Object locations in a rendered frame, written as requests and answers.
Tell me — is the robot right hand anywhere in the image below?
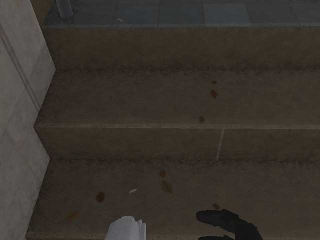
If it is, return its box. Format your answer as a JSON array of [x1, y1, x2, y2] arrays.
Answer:
[[196, 209, 263, 240]]

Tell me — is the left robot thigh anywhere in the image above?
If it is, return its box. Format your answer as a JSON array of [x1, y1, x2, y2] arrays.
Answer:
[[104, 218, 146, 240]]

